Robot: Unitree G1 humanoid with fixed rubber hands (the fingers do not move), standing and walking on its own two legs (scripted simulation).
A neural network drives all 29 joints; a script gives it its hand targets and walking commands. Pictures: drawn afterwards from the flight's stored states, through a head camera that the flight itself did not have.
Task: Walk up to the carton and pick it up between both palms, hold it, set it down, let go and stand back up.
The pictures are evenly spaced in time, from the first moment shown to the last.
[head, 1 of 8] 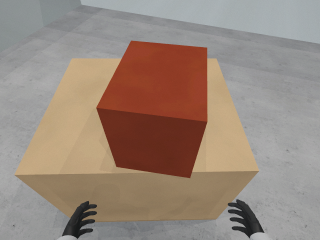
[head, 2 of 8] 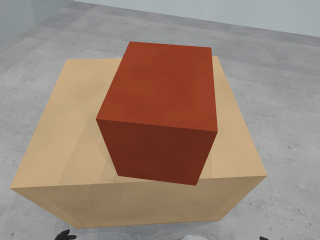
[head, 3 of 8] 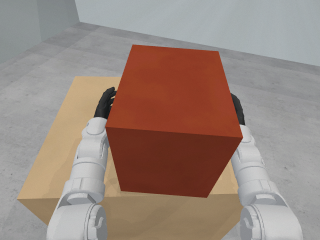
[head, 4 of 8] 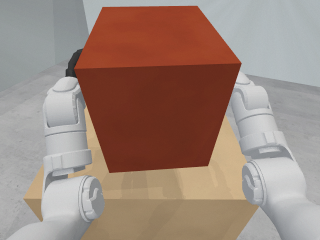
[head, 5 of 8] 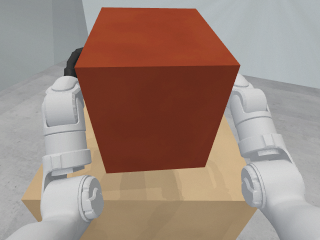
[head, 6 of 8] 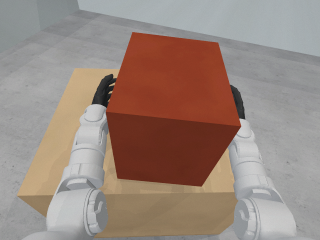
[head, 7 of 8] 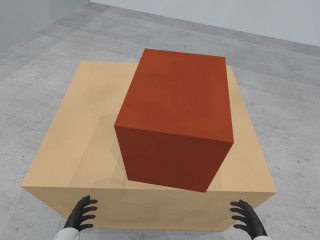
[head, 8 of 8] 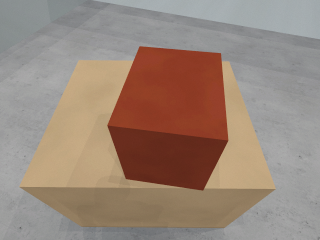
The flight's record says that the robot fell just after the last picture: no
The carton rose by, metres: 0.26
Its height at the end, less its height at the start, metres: +0.00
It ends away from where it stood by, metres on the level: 0.01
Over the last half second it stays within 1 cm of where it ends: yes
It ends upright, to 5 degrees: yes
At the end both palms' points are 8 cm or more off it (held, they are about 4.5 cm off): yes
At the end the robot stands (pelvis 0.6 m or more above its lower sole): yes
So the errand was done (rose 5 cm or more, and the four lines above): yes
